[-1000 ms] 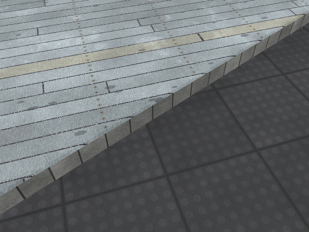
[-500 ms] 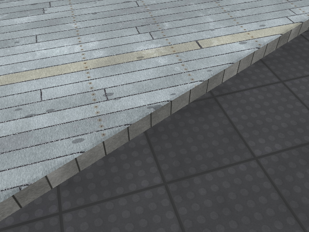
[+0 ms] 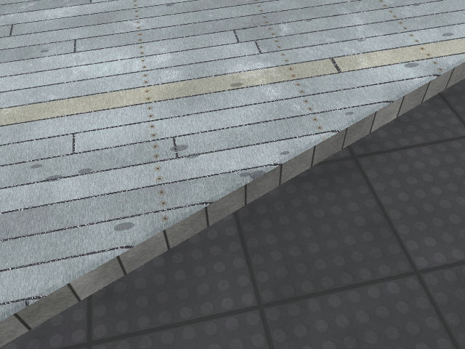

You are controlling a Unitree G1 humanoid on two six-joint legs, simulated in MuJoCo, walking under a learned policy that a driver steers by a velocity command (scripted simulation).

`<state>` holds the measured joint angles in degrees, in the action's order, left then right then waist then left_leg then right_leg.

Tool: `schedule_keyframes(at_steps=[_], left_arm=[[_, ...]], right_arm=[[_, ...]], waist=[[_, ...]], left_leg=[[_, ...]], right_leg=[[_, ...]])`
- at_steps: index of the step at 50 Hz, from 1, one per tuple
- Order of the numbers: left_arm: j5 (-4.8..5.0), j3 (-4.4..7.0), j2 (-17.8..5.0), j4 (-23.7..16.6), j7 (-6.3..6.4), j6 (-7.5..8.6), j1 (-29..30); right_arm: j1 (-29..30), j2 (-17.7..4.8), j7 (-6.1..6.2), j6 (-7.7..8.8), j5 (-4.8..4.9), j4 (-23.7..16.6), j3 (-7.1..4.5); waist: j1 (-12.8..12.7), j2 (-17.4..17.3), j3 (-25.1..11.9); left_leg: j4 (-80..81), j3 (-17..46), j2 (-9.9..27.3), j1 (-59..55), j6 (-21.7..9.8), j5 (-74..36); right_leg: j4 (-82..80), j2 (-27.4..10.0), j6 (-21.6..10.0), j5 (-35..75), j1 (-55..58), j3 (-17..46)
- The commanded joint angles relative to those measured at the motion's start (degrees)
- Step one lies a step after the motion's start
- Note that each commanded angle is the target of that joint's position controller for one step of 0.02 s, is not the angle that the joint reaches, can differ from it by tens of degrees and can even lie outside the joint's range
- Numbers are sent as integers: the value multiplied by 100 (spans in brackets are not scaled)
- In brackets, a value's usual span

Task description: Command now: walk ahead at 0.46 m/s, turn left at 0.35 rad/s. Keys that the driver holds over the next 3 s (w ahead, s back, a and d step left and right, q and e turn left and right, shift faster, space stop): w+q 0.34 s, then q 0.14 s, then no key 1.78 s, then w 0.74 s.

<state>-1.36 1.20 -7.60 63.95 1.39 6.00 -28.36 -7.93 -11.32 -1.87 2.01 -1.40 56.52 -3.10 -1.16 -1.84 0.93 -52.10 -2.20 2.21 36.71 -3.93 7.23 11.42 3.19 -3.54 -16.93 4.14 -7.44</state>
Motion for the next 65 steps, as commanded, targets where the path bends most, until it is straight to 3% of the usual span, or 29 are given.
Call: schedule_keyframes(at_steps=[1, 5, 7, 8, 9, 10, 11, 12, 13, 14, 17, 22, 29, 31, 33, 34, 35, 36, 37, 38, 39, 42, 49, 52, 53, 54, 56, 59, 65], left_arm=[[14, 56, -613, -152, 46, 96, -179], [43, 129, -952, -126, 132, 126, -161], [7, 189, -1121, -206, 158, 44, 3], [19, 221, -1192, -270, 123, 10, 109], [22, 208, -1080, -474, 51, 6, 210], [147, 142, -543, -871, -90, 22, -54], [75, 206, -958, -1041, -124, 77, 726], [100, 217, -1038, -1248, -160, 154, 1157], [86, 232, -1023, -1236, -144, 188, 1186], [-1, 242, -962, -1242, -120, 115, 1185], [-160, 207, -757, -1316, -147, -201, 1056], [-82, 209, -852, -1802, -144, -353, 2047], [24, 85, -909, -2185, -124, -343, 2984], [27, 95, -1032, -2077, -95, -282, 2637], [14, 178, -1275, -1778, -23, -170, 1744], [-27, 206, -1366, -1635, 21, -62, 1190], [-95, 257, -1757, -1675, 52, -15, 801], [83, 270, -1665, -1699, 14, -152, 940], [151, 191, -1314, -1820, -56, -225, 1301], [154, 99, -1005, -1851, -55, -249, 1667], [111, 6, -790, -1842, -28, -291, 1912], [-3, -1, -965, -1636, 2, -337, 1931], [30, 108, -1291, -1341, -16, -490, 1699], [82, 103, -1190, -1183, -9, -582, 1528], [97, 91, -1103, -1163, -34, -576, 1448], [167, 79, -950, -1146, -53, -578, 1341], [106, 56, -843, -986, -87, -556, 1355], [54, 68, -952, -748, -86, -505, 1150], [85, 9, -808, -464, -45, -491, 1155]], right_arm=[[829, 68, -41, 28, 20, -554, 100], [545, -226, -2, 40, 6, -612, 11], [-566, -457, 38, 78, -5, -295, -130], [-1285, -633, 54, 100, -54, -77, -233], [-1853, -1084, 106, 83, -122, -19, -396], [-1611, -1538, 99, 24, -113, -141, -489], [-1377, -1364, 112, -31, 23, -154, -450], [-975, -1123, 144, -15, 55, -217, -378], [-763, -856, 145, 24, 45, -231, -314], [-652, -729, 169, 77, 75, -256, -266], [-812, -739, 213, 250, 154, -210, -216], [-1383, -957, 202, 202, 155, -221, -233], [-1900, -825, 357, 18, 56, -259, -188], [-1736, -849, 398, 24, -5, -322, -190], [-1423, -1008, 392, 104, 40, -416, -217], [-1249, -1014, 354, 169, 123, -495, -199], [-1568, -676, 359, 213, 230, -689, -112], [-2365, -622, 408, 85, 370, -524, -136], [-2238, -950, 420, -34, 107, -303, -184], [-1829, -861, 381, -101, -23, -289, -178], [-1632, -719, 344, -170, -45, -302, -148], [-1684, -515, 286, -396, -37, -174, -73], [-1157, -517, 342, -474, 46, 11, 26], [-1302, -417, 367, -340, 10, 213, 104], [-1306, -546, 393, -269, -61, 202, 114], [-1066, -713, 398, -228, 5, 208, 104], [-766, -435, 381, -92, 74, 255, 213], [-854, -491, 415, -15, 106, 371, 205], [-1241, -343, 427, -35, 88, 583, 250]], waist=[[-17, 669, 817], [251, 761, 415], [714, 888, -222], [1068, 827, -552], [1301, 291, -986], [733, -1171, -1463], [795, -170, -1134], [629, 72, -458], [359, 609, -103], [163, 743, 54], [-97, 432, 36], [159, 4, 68], [643, -344, -134], [467, -383, -167], [26, -363, -363], [-287, -135, -587], [-205, 889, -1347], [83, 1687, -2265], [209, 615, -1750], [227, 246, -1076], [342, 162, -656], [468, 817, -381], [265, 1012, -230], [333, 670, 47], [262, 396, 101], [19, -165, 322], [-123, -336, 324], [-138, -158, 304], [22, 139, 348]], left_leg=[[1099, -461, -137, -62, -46, -448], [1628, -865, -564, -1033, -481, -177], [1739, -866, -831, -2055, -777, 209], [2194, -668, -831, -3012, -961, 178], [2455, 761, 208, -4105, -1316, 1080], [3288, 4357, 1833, -5430, -2467, 1072], [3818, 4394, 1625, -5213, -2248, 1750], [3960, 3638, 1545, -4453, -1947, 1534], [4071, 3113, 1335, -3715, -1688, 679], [4081, 2633, 1067, -3154, -1520, -65], [4084, 1889, 620, -2555, -1408, -1210], [3519, 1289, 220, -2666, -752, -4137], [2936, 1422, 182, -3774, -299, -4392], [2596, 1522, 253, -3791, -229, -4562], [1852, 1637, 226, -3682, -107, -4825], [1093, 1569, 23, -3271, -40, -4065], [-461, 1180, -516, -2321, 89, -564], [-1609, 776, -1217, -1691, 227, 3033], [-1961, 1001, -955, -1516, 202, 2766], [-1878, 1053, -803, -1444, 246, 2451], [-1445, 1032, -622, -1545, 291, 2276], [-330, 676, -586, -2289, 427, 1943], [1646, 277, -447, -2669, 294, 1545], [3072, 464, -280, -3338, 57, 691], [3411, 1043, 194, -3384, -63, 865], [3618, 1472, 473, -2538, -218, 1612], [4060, 1499, 521, -1507, -44, 1972], [3903, 1175, 284, -1845, 92, 1294], [3671, 1044, 260, -2356, -9, 745]], right_leg=[[-432, -1374, -327, 3258, -659, 162], [605, -1583, -215, 6004, -35, -231], [2234, -1677, -219, 6679, 72, -331], [3458, -1587, -188, 5921, -376, -396], [5338, -1305, -103, 3739, -1517, -455], [7511, 85, 165, -1313, -3839, 101], [7628, -252, 24, -824, -4628, 1062], [7137, -567, -13, -210, -4760, 1092], [6578, -769, 5, 99, -4403, 1055], [6231, -873, 91, 135, -4012, 1065], [5491, -961, 367, -3, -3534, 984], [4309, -708, 648, 852, -3862, 603], [2742, -315, 423, 1544, -3850, 533], [2245, -213, 255, 1342, -3264, 629], [1461, -133, 26, 1595, -2150, 677], [1005, -517, -126, 2966, -1172, 934], [1716, -2063, -657, 6552, 263, 2193], [1599, -3081, -1724, 7641, 781, 3580], [1273, -2809, -1709, 6407, -14, 3452], [1041, -2422, -1486, 5099, -699, 2898], [739, -2075, -1187, 4083, -1298, 2453], [353, -1390, -745, 2685, -2119, 1641], [-105, -1406, -602, -513, -2194, 2009], [-125, -1285, -151, -1149, -2671, 1947], [82, -1152, 76, -966, -2747, 1836], [244, -721, 216, -485, -2387, 1378], [718, -652, 176, 635, -1047, 1202], [707, -793, 64, 793, -1056, 1310], [620, -799, 98, 827, -1402, 1307]])
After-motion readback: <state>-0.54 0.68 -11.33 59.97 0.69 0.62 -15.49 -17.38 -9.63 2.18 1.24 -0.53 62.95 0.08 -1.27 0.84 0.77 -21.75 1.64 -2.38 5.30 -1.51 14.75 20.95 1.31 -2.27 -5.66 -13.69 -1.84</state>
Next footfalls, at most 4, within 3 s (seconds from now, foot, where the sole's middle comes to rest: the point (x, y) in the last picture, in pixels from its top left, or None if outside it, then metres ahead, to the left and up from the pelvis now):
0.18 left None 0.26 0.07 -0.78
0.68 right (250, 329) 0.55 0.01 -0.78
1.06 left None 0.39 0.16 -0.78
2.64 right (239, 286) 0.68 0.05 -0.78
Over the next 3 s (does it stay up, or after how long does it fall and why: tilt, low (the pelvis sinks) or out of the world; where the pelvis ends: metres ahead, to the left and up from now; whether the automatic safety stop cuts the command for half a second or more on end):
stays up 0.72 0.13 0.00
